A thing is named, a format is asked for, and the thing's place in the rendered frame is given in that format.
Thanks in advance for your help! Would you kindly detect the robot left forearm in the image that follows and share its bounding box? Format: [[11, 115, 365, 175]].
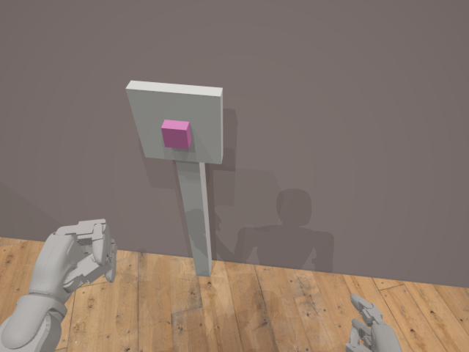
[[0, 293, 67, 352]]

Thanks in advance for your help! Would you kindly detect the robot left hand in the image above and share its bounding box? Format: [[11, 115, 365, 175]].
[[29, 219, 118, 304]]

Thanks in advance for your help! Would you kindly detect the panel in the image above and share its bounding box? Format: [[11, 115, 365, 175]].
[[125, 81, 223, 277]]

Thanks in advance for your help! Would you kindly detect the robot right hand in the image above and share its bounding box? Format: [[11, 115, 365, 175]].
[[346, 294, 403, 352]]

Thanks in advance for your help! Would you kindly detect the button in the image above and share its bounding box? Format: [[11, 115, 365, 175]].
[[161, 120, 191, 149]]

